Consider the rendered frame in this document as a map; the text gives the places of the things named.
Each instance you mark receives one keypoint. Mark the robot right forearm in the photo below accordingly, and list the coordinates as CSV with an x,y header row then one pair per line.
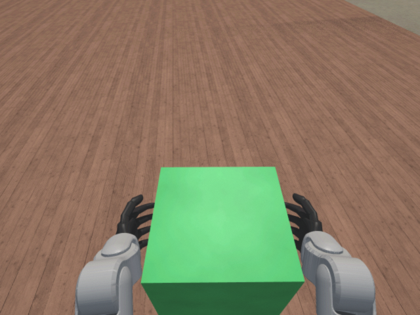
x,y
344,285

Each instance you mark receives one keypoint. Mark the robot left forearm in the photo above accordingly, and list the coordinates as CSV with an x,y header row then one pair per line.
x,y
105,285

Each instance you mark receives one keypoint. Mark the right robot hand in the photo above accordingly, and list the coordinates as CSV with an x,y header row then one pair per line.
x,y
308,221

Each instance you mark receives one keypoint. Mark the left robot hand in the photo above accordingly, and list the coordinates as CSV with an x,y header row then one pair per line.
x,y
129,222

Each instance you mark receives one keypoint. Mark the carton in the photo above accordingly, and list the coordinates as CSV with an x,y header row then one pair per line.
x,y
220,243

